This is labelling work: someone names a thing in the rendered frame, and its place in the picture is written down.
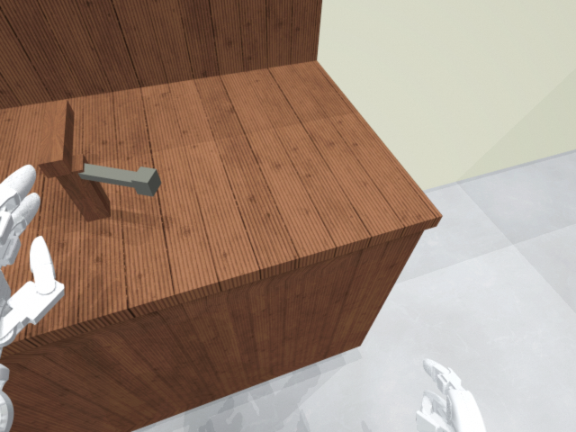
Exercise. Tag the tap lever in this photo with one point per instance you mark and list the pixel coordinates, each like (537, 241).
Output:
(146, 180)

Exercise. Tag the robot right hand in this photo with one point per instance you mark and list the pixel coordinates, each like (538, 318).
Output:
(460, 411)

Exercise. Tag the counter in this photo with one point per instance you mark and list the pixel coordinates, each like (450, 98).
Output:
(281, 224)

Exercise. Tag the robot left hand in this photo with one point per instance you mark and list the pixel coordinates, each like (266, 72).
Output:
(34, 300)

